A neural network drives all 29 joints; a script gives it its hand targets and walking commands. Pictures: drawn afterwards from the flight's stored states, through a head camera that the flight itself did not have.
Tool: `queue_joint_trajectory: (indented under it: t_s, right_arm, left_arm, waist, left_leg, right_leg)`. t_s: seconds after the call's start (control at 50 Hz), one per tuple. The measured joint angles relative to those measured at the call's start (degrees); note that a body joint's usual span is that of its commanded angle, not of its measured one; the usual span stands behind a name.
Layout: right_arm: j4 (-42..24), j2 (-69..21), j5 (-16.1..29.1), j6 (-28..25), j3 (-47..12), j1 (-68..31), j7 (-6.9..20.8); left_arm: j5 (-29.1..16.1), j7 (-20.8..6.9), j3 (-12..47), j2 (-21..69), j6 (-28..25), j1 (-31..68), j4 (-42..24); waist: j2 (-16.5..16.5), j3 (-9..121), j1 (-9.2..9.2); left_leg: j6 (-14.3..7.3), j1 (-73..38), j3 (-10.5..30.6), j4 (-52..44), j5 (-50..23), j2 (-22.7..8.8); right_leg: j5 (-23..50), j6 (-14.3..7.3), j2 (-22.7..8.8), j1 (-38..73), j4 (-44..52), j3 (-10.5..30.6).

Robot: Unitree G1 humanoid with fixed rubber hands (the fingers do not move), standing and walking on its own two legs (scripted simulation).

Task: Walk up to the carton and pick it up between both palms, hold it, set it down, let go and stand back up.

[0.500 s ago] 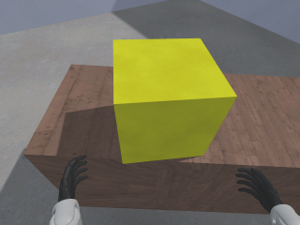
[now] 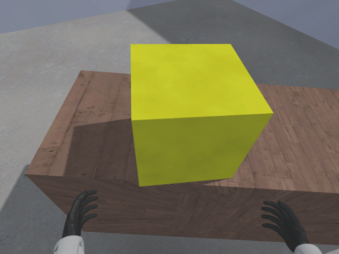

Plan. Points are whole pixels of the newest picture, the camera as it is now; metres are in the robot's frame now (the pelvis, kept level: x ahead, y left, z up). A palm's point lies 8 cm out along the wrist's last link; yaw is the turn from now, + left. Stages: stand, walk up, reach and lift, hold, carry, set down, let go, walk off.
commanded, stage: set down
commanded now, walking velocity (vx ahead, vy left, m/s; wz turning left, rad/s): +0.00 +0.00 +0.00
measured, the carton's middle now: (184, 115) +0.50 -0.01 +0.04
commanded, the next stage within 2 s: let go in 0.76 s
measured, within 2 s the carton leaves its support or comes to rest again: neither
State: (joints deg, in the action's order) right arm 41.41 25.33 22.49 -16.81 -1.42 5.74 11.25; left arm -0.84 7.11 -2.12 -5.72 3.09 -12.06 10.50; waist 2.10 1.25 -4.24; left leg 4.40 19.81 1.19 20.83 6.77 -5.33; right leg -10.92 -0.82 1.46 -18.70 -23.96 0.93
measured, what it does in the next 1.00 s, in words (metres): stands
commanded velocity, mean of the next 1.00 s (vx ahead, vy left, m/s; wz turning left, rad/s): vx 0.00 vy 0.00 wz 0.00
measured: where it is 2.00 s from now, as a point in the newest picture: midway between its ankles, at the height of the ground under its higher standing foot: outside the picture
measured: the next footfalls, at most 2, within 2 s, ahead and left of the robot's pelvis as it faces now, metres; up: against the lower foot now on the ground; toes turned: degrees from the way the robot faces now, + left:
none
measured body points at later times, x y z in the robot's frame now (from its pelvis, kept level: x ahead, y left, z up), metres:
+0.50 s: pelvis +0.01 +0.01 +0.00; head +0.05 +0.03 +0.45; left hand +0.20 +0.24 -0.06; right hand +0.22 -0.24 -0.07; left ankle +0.04 +0.17 -0.74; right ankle +0.01 -0.11 -0.74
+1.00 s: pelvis +0.02 +0.01 +0.00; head +0.08 +0.03 +0.45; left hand +0.18 +0.25 -0.09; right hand +0.22 -0.21 -0.08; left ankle +0.04 +0.17 -0.74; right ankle +0.01 -0.11 -0.74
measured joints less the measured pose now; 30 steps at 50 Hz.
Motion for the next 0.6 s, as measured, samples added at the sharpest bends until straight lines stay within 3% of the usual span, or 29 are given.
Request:
queue_joint_trajectory:
  t_s: [0.18, 0.6]
  right_arm:
    - [0.0, -3.3, -0.5, 1.2, 0.0, 0.3, -2.0]
    - [0.0, -9.0, -6.1, 1.7, 0.0, 1.5, -6.8]
  left_arm:
    - [0.0, -1.1, 0.0, -1.2, 1.6, 0.0, 1.8]
    - [0.0, -4.8, 0.0, -4.5, 3.1, 0.0, 5.8]
  waist:
    - [0.5, -0.5, 0.00]
    - [1.0, -2.3, 0.00]
  left_leg:
    - [-0.2, -0.7, 0.0, -0.3, 0.0, 0.4]
    - [-0.3, -2.7, 0.0, -0.9, 0.7, 0.9]
  right_leg:
    - [-0.2, 0.2, -0.4, 0.6, 0.0, 0.0]
    - [-0.8, 0.6, -1.0, 2.9, 1.0, 0.0]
